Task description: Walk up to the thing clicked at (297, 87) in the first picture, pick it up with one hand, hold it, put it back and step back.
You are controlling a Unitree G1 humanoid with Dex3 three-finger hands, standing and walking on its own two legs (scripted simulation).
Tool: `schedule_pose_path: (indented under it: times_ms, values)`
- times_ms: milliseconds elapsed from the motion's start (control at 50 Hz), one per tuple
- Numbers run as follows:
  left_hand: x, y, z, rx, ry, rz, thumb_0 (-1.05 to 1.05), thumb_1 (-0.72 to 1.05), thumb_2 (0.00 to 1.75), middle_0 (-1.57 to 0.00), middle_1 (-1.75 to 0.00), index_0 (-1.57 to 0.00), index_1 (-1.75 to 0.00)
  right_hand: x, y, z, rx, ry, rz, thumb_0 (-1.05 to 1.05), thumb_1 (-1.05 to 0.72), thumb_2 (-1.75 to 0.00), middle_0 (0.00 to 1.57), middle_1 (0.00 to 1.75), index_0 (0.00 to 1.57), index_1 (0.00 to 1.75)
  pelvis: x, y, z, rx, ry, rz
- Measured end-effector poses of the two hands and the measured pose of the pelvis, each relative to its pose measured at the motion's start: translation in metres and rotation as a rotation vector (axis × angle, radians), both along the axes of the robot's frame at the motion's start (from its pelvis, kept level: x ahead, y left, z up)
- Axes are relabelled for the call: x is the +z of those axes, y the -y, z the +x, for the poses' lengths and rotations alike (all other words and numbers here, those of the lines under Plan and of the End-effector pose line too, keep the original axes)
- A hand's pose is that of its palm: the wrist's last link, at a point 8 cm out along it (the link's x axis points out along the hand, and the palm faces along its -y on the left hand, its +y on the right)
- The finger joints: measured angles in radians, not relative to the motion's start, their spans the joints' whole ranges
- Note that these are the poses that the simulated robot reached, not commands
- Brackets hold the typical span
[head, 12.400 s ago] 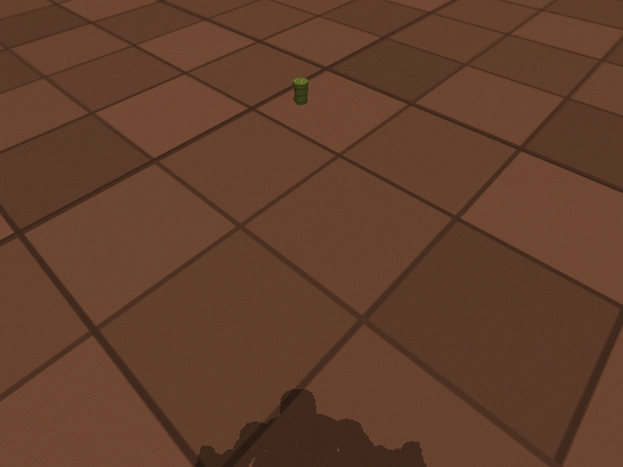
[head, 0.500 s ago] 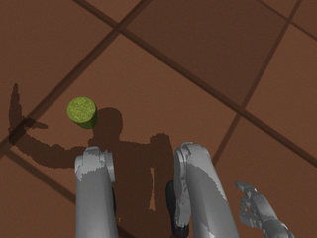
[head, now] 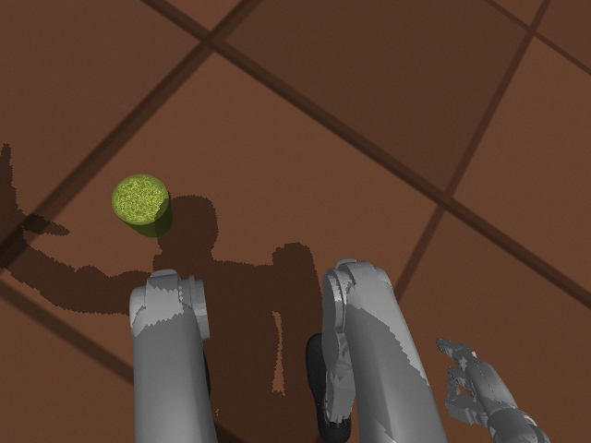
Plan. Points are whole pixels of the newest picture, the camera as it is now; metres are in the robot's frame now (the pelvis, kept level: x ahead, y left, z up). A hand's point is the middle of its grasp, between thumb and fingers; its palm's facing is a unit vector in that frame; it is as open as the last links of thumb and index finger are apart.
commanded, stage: go down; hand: left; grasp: from the side
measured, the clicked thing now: (148, 211) +0.47 +0.23 -0.30
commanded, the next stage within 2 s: approach in 0.12 s
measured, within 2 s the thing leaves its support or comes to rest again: neither
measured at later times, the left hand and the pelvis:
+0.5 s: hand out of the picture +0.41 +0.40 -0.05, palm faces +0.18 -0.98 +0.00, open 17.6 cm; pelvis -0.01 +0.00 -0.03, yaw -2 degrees
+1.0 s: hand (107, 213) +0.44 +0.28 -0.23, palm faces +0.08 -0.99 +0.06, open 17.7 cm; pelvis -0.01 +0.01 -0.08, yaw -8 degrees
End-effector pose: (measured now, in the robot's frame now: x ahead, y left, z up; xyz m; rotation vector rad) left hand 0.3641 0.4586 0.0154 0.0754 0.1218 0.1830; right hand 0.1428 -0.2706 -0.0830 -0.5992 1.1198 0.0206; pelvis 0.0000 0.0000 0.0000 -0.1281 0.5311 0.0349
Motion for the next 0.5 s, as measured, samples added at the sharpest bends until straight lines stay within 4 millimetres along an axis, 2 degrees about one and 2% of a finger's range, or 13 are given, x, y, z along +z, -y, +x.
schedule_pose_path:
  times_ms: [340, 420, 500]
  values:
    - [-0.012, -0.007, 0.006, 0.003, 0.044, -0.01, -0.02, -0.51, 0.08, -0.05, -0.08, -0.04, -0.09, -0.003, -0.002, -0.001, 0.034, 0.003, -0.017, 0.0, -0.91, -0.91, 0.21, 0.3, 0.21, 0.3, -0.011, -0.001, -0.004, -0.009, 0.023, -0.014]
    - [-0.03, -0.004, 0.008, 0.006, 0.057, -0.039, -0.02, -0.54, 0.05, -0.06, -0.08, -0.05, -0.09, -0.006, -0.002, -0.002, 0.054, -0.002, -0.025, 0.0, -0.9, -0.91, 0.21, 0.3, 0.21, 0.3, -0.018, -0.002, -0.004, -0.016, 0.035, -0.018]
    - [-0.066, 0.007, 0.012, 0.0, 0.038, -0.081, -0.01, -0.57, 0.04, -0.07, -0.08, -0.05, -0.09, -0.011, -0.003, -0.004, 0.083, -0.013, -0.043, 0.0, -0.9, -0.9, 0.21, 0.3, 0.21, 0.3, -0.028, -0.002, -0.005, -0.026, 0.055, -0.027]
